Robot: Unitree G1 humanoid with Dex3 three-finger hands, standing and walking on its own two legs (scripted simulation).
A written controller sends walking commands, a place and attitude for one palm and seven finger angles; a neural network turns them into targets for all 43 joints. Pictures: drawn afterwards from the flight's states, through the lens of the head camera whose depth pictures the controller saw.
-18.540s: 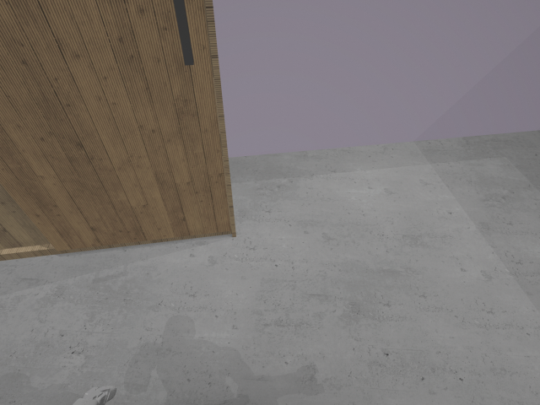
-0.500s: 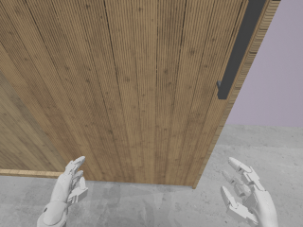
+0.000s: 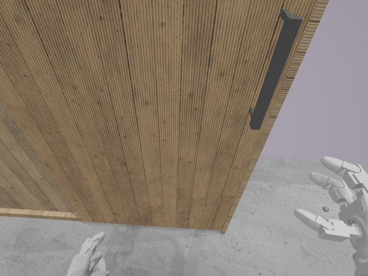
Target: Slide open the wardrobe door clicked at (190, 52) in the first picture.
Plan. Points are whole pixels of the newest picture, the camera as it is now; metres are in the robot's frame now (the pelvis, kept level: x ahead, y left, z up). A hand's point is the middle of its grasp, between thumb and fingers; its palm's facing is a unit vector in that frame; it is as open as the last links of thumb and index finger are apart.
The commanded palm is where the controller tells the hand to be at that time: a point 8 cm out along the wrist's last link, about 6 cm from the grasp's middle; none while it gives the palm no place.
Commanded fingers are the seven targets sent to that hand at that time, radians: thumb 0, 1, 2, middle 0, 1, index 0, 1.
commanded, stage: raise the hand with hooked fingers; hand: right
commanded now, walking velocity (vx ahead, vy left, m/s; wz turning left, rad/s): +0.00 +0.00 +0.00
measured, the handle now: (268, 76) +0.48 -0.15 +0.23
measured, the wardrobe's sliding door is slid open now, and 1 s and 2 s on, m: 0.00 0.00 0.00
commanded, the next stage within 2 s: move the hooked fingers beside the handle in 1.18 s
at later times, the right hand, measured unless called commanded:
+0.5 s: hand out of the picture +0.24 -0.29 +0.20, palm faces +0.10 +0.99 -0.11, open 13.9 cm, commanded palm +0.20 -0.33 +0.23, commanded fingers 0.00 0.50 -0.30 0.30 1.20 0.30 1.20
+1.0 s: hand out of the picture +0.25 -0.28 +0.25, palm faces +0.04 +0.99 -0.13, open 13.9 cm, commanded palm +0.22 -0.33 +0.26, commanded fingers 0.00 0.50 -0.30 0.30 1.20 0.30 1.20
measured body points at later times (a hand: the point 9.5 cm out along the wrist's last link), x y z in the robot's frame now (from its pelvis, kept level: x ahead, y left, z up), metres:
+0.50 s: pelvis -0.01 -0.01 +0.01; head -0.04 +0.00 +0.46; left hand +0.22 +0.18 -0.03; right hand +0.23 -0.34 +0.21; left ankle -0.01 +0.09 -0.72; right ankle +0.02 -0.09 -0.72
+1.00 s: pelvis -0.01 -0.01 +0.01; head -0.05 +0.01 +0.46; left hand +0.20 +0.21 -0.04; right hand +0.24 -0.33 +0.26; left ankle -0.01 +0.09 -0.72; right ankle +0.02 -0.09 -0.72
